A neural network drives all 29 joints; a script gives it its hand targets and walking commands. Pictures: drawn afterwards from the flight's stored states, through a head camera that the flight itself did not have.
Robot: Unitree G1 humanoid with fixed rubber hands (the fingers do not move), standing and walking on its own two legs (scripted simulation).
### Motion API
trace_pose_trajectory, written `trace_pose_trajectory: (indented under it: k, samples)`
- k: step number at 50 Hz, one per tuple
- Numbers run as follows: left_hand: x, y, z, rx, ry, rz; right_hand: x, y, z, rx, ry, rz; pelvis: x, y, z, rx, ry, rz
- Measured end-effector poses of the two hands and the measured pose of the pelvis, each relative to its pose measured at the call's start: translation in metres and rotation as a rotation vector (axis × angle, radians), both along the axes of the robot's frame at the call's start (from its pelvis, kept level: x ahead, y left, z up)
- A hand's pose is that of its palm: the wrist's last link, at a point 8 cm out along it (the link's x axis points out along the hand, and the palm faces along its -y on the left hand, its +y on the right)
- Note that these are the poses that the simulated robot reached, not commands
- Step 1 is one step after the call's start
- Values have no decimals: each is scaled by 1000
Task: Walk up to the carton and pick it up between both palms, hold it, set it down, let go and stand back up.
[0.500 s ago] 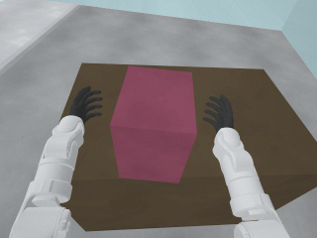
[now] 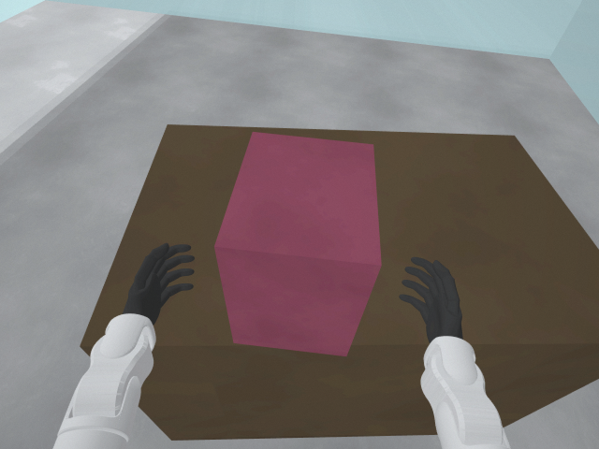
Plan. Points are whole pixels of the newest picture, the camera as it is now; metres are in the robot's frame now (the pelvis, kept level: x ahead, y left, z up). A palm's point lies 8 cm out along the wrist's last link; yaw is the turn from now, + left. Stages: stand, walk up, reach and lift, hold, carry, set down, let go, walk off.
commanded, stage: set down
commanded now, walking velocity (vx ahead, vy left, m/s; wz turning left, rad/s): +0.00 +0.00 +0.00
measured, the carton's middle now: (300, 247) +0.39 +0.03 +0.03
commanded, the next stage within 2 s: let go in 1.52 s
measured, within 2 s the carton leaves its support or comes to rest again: neither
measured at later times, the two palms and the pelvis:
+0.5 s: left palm (135, 360) +0.21 +0.23 +0.00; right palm (444, 369) +0.22 -0.17 +0.00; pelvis +0.02 +0.00 +0.00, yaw +1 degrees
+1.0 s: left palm (138, 382) +0.19 +0.23 -0.03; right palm (455, 402) +0.20 -0.20 -0.05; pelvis +0.03 -0.01 +0.00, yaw +1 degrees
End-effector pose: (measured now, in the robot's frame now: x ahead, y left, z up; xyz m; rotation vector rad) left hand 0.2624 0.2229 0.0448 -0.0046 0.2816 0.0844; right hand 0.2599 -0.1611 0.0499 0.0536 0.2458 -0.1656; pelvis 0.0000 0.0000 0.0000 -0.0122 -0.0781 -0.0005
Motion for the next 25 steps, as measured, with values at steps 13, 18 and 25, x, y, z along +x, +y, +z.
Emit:
trace_pose_trajectory:
  k: [13,18,25]
  samples:
    - [-38,2,-26,12,25,0,-29,-3,-27,-11,55,10,12,0,0,-3,-4,8]
    - [-48,4,-33,20,55,2,-35,-6,-35,-20,80,10,15,0,0,-5,-8,11]
    - [-57,5,-41,39,101,3,-40,-10,-45,-32,110,21,20,1,0,-6,-19,10]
